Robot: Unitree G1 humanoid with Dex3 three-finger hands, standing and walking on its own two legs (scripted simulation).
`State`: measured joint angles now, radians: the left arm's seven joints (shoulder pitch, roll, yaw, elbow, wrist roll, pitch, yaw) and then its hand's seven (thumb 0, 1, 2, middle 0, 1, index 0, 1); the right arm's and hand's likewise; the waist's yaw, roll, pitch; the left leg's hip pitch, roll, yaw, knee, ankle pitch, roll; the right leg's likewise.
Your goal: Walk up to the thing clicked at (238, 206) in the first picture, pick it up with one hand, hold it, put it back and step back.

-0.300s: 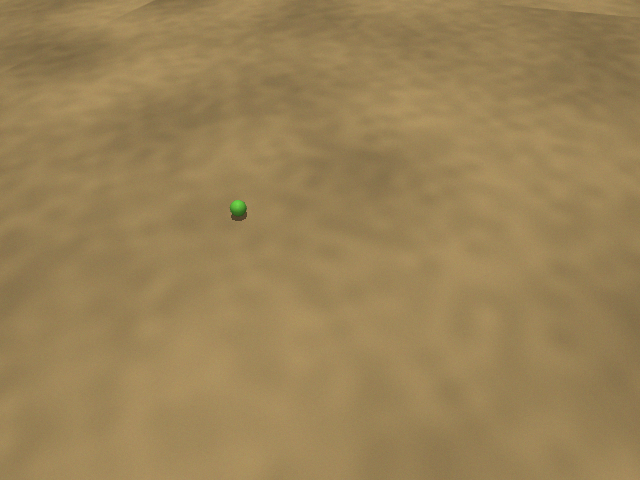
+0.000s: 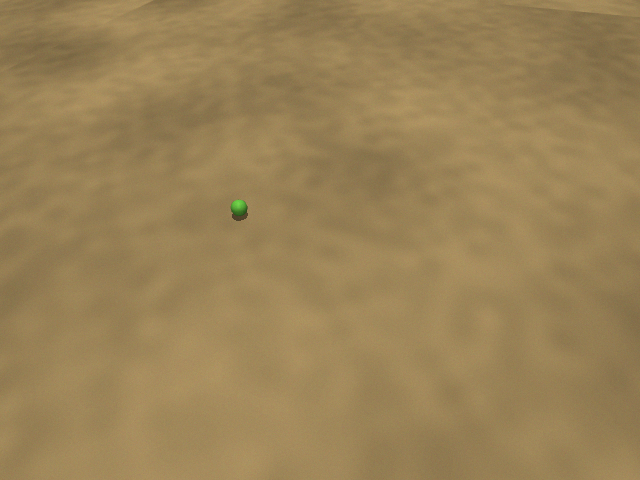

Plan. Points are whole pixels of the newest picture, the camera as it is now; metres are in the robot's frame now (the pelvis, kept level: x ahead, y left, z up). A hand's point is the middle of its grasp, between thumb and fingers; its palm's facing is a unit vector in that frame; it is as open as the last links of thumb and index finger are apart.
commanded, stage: stand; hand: left
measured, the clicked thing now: (239, 207) +1.38 +0.42 -0.74
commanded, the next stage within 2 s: walk up in 0.82 s
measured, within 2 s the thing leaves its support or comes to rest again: neither
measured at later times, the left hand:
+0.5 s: hand out of the picture +0.08 +0.25 -0.16, palm faces -0.01 -0.94 -0.34, open 7.4 cm
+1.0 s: hand out of the picture +0.07 +0.29 -0.15, palm faces +0.08 -0.93 -0.35, open 7.4 cm
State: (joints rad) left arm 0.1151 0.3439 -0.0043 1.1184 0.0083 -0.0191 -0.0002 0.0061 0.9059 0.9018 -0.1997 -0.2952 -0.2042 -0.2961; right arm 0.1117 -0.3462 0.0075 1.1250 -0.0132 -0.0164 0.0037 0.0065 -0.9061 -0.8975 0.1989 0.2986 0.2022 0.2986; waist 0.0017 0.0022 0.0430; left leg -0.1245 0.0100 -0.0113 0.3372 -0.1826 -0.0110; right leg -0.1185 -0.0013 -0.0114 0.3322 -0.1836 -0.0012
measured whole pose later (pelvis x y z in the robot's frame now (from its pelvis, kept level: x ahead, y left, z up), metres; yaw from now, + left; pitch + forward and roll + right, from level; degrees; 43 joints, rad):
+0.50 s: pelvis +0.00 +0.00 +0.00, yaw +0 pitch -2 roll +0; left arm 0.12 0.35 0.00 1.12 0.01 -0.02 0.00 0.01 0.91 0.90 -0.20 -0.30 -0.20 -0.30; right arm 0.11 -0.35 0.01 1.13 -0.01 -0.02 0.00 0.01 -0.91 -0.90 0.20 0.30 0.20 0.30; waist 0.00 0.00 0.04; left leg -0.11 0.01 -0.01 0.32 -0.18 -0.01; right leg -0.11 0.00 -0.01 0.32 -0.18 0.00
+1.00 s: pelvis +0.03 +0.01 -0.01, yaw +4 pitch -1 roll -1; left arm 0.22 0.38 0.07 1.02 0.04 -0.07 -0.04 0.00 0.90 0.90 -0.20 -0.30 -0.21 -0.30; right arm 0.21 -0.41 -0.07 1.05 -0.04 -0.01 0.07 0.01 -0.91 -0.90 0.20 0.30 0.20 0.30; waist 0.03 0.02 0.03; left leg -0.38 0.04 -0.02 0.79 -0.41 0.02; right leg -0.09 -0.01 -0.07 0.37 -0.27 -0.04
